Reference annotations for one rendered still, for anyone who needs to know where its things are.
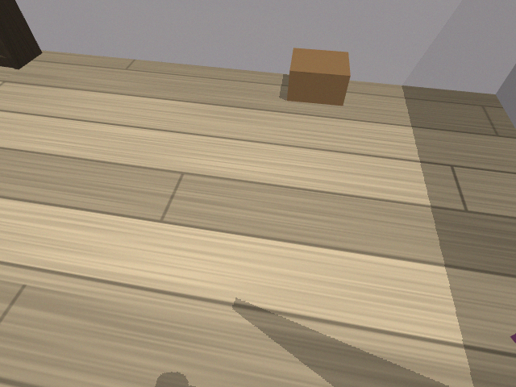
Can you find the bookshelf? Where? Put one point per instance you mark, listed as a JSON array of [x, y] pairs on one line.
[[17, 44]]

